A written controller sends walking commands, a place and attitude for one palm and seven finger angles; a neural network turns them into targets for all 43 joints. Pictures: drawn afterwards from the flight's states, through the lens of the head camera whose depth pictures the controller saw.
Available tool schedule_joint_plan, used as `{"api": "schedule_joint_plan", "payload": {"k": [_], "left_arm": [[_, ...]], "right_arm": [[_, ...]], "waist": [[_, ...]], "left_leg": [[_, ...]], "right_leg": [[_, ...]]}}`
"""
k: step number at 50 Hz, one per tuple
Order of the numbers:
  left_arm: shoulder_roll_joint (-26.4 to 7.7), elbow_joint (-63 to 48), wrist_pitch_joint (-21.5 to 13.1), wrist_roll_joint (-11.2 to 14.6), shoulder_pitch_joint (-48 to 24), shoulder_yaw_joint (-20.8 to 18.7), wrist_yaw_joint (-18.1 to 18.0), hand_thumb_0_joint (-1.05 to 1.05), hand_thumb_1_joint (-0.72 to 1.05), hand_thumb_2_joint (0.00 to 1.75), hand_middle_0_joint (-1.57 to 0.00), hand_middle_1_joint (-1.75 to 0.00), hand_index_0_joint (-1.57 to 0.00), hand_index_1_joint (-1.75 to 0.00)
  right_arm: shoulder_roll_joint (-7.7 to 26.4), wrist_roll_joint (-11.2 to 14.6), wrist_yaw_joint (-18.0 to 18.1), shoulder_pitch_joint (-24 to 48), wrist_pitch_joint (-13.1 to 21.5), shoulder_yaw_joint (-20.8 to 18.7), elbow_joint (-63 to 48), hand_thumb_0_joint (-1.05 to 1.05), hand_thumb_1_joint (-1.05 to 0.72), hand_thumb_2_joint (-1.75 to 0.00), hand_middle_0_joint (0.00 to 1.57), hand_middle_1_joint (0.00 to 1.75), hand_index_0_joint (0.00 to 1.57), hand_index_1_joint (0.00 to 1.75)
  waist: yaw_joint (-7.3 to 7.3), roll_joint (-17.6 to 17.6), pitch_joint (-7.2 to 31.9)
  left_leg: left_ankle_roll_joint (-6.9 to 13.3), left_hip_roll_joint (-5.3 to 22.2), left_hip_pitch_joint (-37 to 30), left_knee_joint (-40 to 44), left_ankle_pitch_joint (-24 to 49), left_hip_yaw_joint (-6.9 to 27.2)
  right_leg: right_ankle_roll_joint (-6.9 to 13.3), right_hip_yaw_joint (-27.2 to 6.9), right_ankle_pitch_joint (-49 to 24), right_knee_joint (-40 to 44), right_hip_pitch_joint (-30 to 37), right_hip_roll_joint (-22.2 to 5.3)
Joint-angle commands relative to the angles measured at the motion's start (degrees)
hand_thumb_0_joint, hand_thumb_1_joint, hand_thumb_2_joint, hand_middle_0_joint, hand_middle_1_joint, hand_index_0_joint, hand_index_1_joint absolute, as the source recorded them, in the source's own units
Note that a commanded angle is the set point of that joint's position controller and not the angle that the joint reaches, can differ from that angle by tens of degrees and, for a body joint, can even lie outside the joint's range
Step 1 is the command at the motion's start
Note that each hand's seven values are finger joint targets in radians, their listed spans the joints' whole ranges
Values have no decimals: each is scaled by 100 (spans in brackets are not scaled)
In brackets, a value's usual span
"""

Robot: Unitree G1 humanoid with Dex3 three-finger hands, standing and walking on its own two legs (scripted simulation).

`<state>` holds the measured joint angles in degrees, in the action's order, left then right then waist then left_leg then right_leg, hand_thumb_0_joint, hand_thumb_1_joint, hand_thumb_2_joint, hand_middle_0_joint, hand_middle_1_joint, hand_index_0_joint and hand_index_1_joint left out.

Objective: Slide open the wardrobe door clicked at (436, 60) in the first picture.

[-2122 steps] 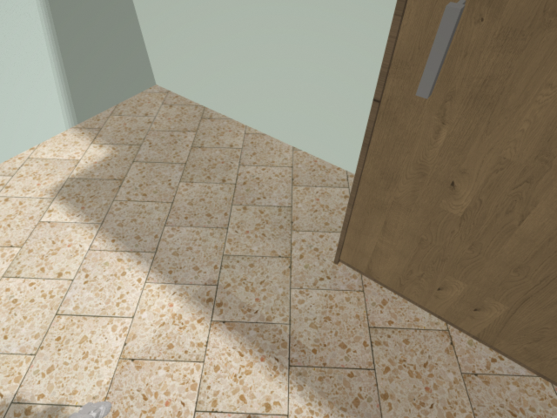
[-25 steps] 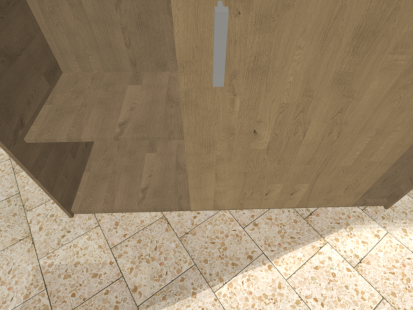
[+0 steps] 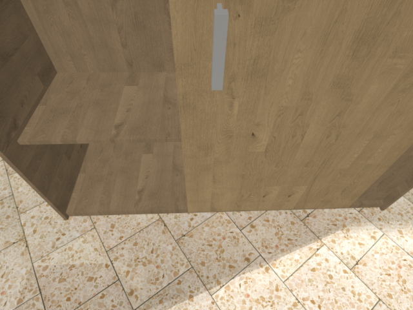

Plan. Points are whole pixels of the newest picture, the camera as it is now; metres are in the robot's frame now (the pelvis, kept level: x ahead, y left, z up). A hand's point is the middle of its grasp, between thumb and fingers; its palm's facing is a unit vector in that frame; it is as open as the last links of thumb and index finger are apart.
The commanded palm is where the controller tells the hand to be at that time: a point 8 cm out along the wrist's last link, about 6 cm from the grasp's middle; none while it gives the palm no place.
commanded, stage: look to check the result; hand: left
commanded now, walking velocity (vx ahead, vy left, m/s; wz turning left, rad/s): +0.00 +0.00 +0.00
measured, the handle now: (218, 48) +0.63 +0.01 +0.18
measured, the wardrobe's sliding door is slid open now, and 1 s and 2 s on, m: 0.62 0.62 0.62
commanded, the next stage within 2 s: stand and wait in 0.58 s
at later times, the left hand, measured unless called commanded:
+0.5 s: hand out of the picture +0.04 +0.17 -0.18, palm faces +0.01 -0.98 -0.18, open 7.4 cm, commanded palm none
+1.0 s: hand out of the picture +0.03 +0.16 -0.18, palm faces +0.01 -0.99 -0.17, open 7.4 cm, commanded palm none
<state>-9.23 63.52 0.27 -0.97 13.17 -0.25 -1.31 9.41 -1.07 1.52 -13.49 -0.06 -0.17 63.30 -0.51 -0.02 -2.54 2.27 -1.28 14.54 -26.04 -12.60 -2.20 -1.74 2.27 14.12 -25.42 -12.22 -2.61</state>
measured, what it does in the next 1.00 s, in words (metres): stands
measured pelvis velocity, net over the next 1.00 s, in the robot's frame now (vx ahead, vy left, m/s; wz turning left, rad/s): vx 0.03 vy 0.00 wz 0.00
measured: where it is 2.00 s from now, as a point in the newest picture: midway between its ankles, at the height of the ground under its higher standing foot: outside the picture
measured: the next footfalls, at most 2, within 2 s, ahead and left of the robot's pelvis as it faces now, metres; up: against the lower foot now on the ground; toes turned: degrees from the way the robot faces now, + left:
none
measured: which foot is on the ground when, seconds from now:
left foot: down 0.00-1.00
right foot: down 0.00-1.00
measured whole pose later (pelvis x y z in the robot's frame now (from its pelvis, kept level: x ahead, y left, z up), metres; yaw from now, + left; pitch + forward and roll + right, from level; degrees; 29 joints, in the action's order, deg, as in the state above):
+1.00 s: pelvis +0.03 +0.00 +0.00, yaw +0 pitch +0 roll +0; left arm -9.0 65.6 -0.2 -0.5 14.2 0.2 -1.5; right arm 9.0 -0.6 2.3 -12.9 0.4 0.4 66.1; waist -0.2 0.9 -2.8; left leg 1.8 -1.2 8.9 -22.9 -14.1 -2.1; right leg -1.5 2.4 15.4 -21.9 -6.4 -2.4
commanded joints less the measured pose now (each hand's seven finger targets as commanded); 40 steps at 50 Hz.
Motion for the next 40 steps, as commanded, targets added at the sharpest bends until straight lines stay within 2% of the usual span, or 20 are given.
{"api": "schedule_joint_plan", "payload": {"k": [1, 3, 6, 8, 11, 13, 17, 18, 21, 23, 26, 28, 31, 36, 38, 40], "left_arm": [[-601, -120, -99, 27, 355, -129, -36, 0, 90, 90, -20, -30, -20, -30], [-620, -95, -110, 28, 394, -119, -42, 0, 90, 90, -20, -30, -20, -30], [-587, -69, -95, 32, 333, -109, -41, 0, 90, 90, -20, -30, -20, -30], [-609, -38, -97, 27, 358, -107, -41, 0, 90, 90, -20, -30, -20, -30], [-605, -21, -95, 37, 319, -97, -39, 0, 90, 90, -20, -30, -20, -30], [-618, -9, -100, 36, 354, -96, -42, 0, 90, 90, -20, -30, -20, -30], [-602, 18, -107, 44, 356, -100, -38, 0, 90, 90, -20, -30, -20, -30], [-620, 3, -107, 41, 355, -104, -43, 0, 90, 90, -20, -30, -20, -30], [-606, 20, -114, 50, 352, -100, -45, 0, 90, 90, -20, -30, -20, -30], [-625, 19, -118, 48, 397, -103, -47, 0, 90, 90, -20, -30, -20, -30], [-611, 36, -120, 54, 390, -95, -46, 0, 90, 90, -20, -30, -20, -30], [-619, 33, -125, 51, 428, -105, -53, 0, 90, 90, -20, -30, -20, -30], [-605, 45, -130, 60, 424, -91, -54, 0, 90, 90, -20, -30, -20, -30], [-585, 60, -113, 61, 450, -84, -51, 0, 90, 90, -20, -30, -20, -30], [-603, 62, -116, 55, 483, -86, -53, 0, 90, 90, -20, -30, -20, -30], [-581, 74, -118, 63, 470, -73, -49, 0, 90, 90, -20, -30, -20, -30]], "right_arm": [[603, -5, 54, -217, 91, -90, -161, 0, -90, -90, 20, 30, 20, 30], [621, 13, 60, -177, 89, -85, -153, 0, -90, -90, 20, 30, 20, 30], [621, 0, 62, -145, 80, -73, -104, 0, -90, -90, 20, 30, 20, 30], [626, 16, 64, -104, 76, -69, -101, 0, -90, -90, 20, 30, 20, 30], [628, 3, 64, -77, 78, -58, -46, 0, -90, -90, 20, 30, 20, 30], [632, 19, 68, -61, 77, -55, -50, 0, -90, -90, 20, 30, 20, 30], [643, 8, 81, -65, 106, -48, -21, 0, -90, -90, 20, 30, 20, 30], [644, 21, 86, -72, 98, -43, -27, 0, -90, -90, 20, 30, 20, 30], [641, 13, 96, -76, 108, -45, -1, 0, -90, -90, 20, 30, 20, 30], [629, 28, 97, -87, 104, -43, 10, 0, -90, -90, 20, 30, 20, 30], [623, 18, 98, -93, 112, -43, 31, 0, -90, -90, 20, 30, 20, 30], [606, 27, 104, -121, 107, -43, 26, 0, -90, -90, 20, 30, 20, 30], [612, 18, 109, -131, 114, -45, 61, 0, -90, -90, 20, 30, 20, 30], [590, 17, 112, -139, 100, -43, 80, 0, -90, -90, 20, 30, 20, 30], [590, 29, 111, -160, 97, -40, 80, 0, -90, -90, 20, 30, 20, 30], [595, 16, 108, -162, 99, -38, 84, 0, -90, -90, 20, 30, 20, 30]], "waist": [[18, -41, 340], [39, 76, 325], [16, -36, 216], [38, 79, 165], [25, 15, 137], [45, 84, 133], [40, 8, 293], [45, 88, 241], [35, 34, 260], [57, 123, 205], [43, 16, 244], [55, 105, 246], [40, 61, 244], [54, 12, 42], [58, 111, 48], [46, 56, 78]], "left_leg": [[32, 672, -234, 489, 987, 651], [27, 678, -310, 452, 1128, 615], [17, 690, -323, 533, 1049, 631], [22, 691, -327, 538, 1055, 630], [0, 679, -359, 564, 1072, 621], [10, 687, -393, 559, 1119, 627], [19, 690, -535, 532, 1445, 624], [16, 701, -503, 533, 1424, 609], [5, 692, -571, 509, 1653, 598], [5, 702, -555, 521, 1595, 578], [3, 687, -599, 524, 1646, 592], [12, 691, -608, 513, 1671, 585], [-3, 690, -664, 520, 1727, 573], [-8, 681, -582, 587, 1503, 567], [7, 689, -587, 590, 1477, 569], [-4, 675, -603, 603, 1417, 571]], "right_leg": [[205, -321, -748, 356, 231, -358], [206, -324, -864, 404, 256, -369], [197, -323, -731, 435, 218, -371], [191, -307, -711, 499, 241, -368], [187, -308, -727, 507, 263, -385], [189, -296, -741, 548, 295, -383], [189, -300, -1008, 484, 396, -399], [189, -275, -991, 517, 412, -390], [193, -281, -1238, 478, 454, -417], [190, -253, -1191, 531, 474, -418], [201, -285, -1252, 525, 504, -435], [208, -252, -1283, 554, 556, -428], [211, -271, -1372, 537, 538, -444], [209, -282, -1136, 608, 476, -426], [216, -267, -1095, 649, 506, -420], [216, -310, -1083, 634, 491, -415]]}}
